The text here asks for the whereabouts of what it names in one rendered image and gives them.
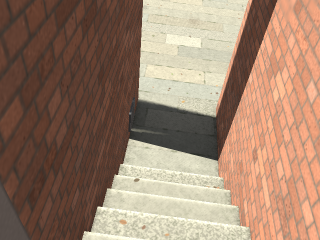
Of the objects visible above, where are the stairs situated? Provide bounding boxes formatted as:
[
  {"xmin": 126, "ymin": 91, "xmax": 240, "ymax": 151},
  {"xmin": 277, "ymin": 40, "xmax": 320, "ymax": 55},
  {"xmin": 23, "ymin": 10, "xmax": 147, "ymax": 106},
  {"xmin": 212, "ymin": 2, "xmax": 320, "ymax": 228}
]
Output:
[{"xmin": 82, "ymin": 164, "xmax": 251, "ymax": 240}]

